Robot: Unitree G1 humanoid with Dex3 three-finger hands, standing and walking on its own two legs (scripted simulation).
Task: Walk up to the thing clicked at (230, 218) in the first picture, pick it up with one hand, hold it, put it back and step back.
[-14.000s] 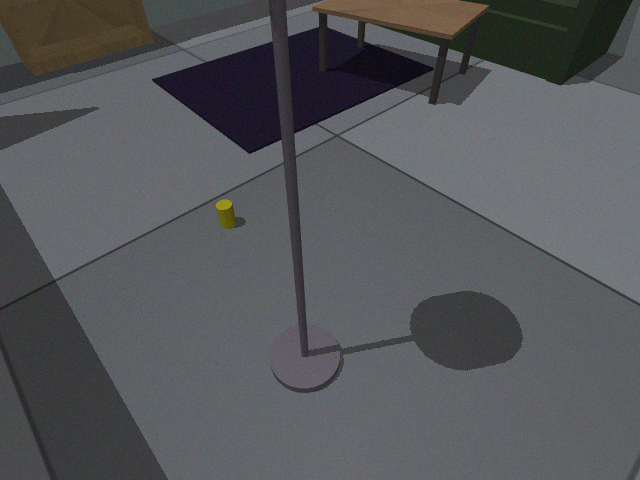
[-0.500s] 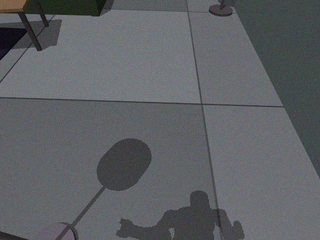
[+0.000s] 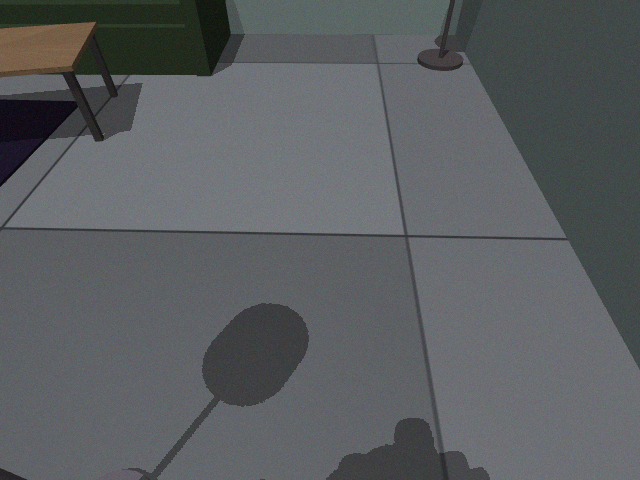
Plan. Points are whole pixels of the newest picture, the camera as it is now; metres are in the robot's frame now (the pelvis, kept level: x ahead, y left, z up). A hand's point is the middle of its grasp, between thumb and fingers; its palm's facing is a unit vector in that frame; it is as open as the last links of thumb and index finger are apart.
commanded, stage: stand
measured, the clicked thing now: out of the picture +0.45 +1.31 -0.72
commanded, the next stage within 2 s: none
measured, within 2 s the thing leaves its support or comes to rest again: neither
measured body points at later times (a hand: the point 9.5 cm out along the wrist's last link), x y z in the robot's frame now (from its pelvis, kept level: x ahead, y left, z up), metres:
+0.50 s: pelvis +0.02 -0.01 +0.00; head +0.03 -0.02 +0.45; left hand +0.10 +0.29 -0.13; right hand +0.09 -0.32 -0.13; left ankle +0.01 +0.14 -0.75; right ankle +0.04 -0.14 -0.75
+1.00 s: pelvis +0.02 -0.01 +0.00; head +0.04 -0.02 +0.45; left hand +0.10 +0.29 -0.13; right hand +0.10 -0.32 -0.13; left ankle +0.01 +0.14 -0.74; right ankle +0.04 -0.14 -0.75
